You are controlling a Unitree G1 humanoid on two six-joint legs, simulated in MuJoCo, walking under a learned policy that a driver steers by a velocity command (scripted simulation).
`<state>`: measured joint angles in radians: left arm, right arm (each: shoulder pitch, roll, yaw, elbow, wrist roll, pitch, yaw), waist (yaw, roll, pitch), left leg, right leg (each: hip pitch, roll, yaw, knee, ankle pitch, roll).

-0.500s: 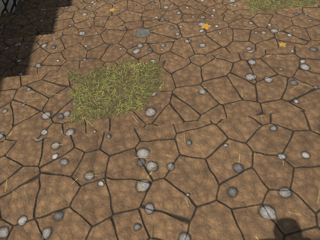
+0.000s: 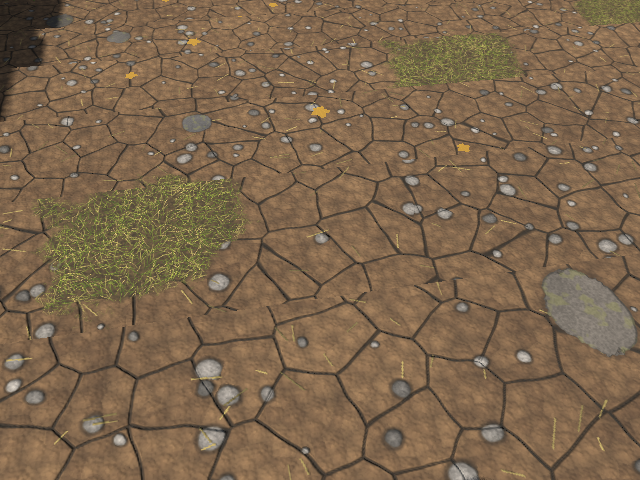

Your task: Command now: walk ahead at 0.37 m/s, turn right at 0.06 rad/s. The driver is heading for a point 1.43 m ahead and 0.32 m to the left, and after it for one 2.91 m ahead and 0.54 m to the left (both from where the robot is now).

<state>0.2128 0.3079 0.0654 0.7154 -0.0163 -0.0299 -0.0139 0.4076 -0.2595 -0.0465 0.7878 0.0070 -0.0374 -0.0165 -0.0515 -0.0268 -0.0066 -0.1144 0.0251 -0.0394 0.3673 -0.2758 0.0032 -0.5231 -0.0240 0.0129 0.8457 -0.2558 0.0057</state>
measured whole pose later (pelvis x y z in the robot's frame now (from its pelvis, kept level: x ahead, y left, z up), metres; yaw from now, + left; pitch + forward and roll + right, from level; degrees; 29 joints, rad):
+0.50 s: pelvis +0.20 -0.07 +0.00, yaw -1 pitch +2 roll +0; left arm 0.43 0.26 0.06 0.81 0.00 -0.08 -0.01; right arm 0.17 -0.31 -0.07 0.73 0.02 -0.06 0.02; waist 0.06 0.05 -0.02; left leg -0.70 0.10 -0.06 0.95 -0.01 0.01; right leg -0.07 0.06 -0.02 0.31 -0.26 -0.07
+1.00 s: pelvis +0.54 +0.04 -0.20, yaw +1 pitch +4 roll +1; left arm 0.37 0.24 0.03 0.84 -0.06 -0.07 0.03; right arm 0.24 -0.23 -0.04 0.91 0.00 -0.05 0.06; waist 0.04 -0.02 0.04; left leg -0.43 -0.03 0.05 0.66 -0.29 0.06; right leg -0.62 -0.04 0.15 1.84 -0.60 0.02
